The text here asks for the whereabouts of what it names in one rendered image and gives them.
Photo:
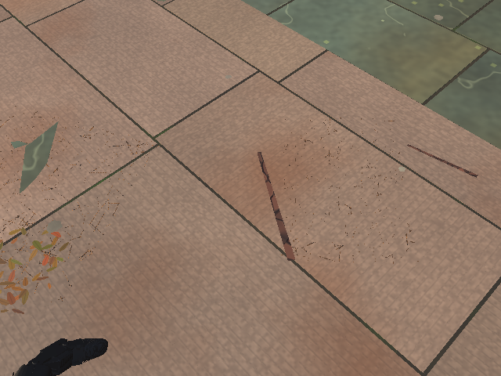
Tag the left robot hand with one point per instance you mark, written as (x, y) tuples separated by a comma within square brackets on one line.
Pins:
[(56, 358)]

